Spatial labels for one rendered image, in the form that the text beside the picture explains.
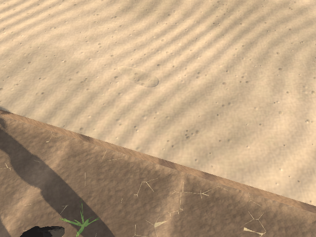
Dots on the robot left hand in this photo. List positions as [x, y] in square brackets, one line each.
[48, 231]

